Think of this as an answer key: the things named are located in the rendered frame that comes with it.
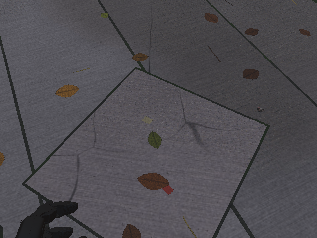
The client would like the left robot hand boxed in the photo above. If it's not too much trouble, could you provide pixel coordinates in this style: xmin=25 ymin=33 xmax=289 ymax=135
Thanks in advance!
xmin=15 ymin=200 xmax=87 ymax=238

